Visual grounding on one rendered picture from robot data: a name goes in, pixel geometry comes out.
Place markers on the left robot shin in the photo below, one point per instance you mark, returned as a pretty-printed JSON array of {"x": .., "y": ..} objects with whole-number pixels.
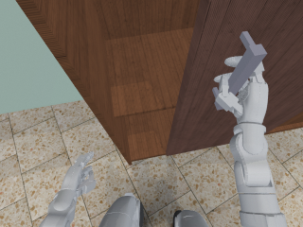
[{"x": 134, "y": 224}]

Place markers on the left robot hand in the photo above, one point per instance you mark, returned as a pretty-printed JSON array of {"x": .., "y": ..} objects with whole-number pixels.
[{"x": 74, "y": 178}]

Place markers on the wardrobe door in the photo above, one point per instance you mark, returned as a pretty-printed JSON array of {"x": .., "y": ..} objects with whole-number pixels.
[
  {"x": 278, "y": 26},
  {"x": 296, "y": 119}
]

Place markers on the right robot hand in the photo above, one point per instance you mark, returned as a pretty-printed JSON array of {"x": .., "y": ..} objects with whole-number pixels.
[{"x": 253, "y": 95}]

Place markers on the robot left forearm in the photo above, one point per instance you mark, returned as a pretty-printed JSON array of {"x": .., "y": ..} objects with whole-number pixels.
[{"x": 61, "y": 211}]

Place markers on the handle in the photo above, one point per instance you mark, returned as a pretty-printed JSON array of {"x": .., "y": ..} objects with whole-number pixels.
[{"x": 250, "y": 60}]

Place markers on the robot right forearm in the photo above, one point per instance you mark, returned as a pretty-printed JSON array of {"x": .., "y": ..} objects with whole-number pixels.
[{"x": 253, "y": 176}]

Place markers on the robot left thigh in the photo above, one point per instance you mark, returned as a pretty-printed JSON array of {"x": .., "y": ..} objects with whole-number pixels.
[{"x": 122, "y": 213}]

